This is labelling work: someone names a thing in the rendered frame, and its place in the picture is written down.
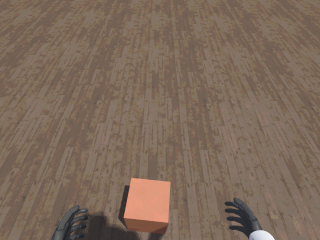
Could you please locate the robot right forearm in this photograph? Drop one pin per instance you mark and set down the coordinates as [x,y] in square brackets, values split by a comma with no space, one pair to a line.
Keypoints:
[260,235]

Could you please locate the left robot hand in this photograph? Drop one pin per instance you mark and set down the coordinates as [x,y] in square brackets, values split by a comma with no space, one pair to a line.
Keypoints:
[65,228]

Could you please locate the right robot hand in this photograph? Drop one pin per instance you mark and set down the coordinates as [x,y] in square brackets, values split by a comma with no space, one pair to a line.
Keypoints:
[247,219]

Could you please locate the carton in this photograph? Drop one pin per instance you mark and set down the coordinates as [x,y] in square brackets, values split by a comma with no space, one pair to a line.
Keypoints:
[147,206]

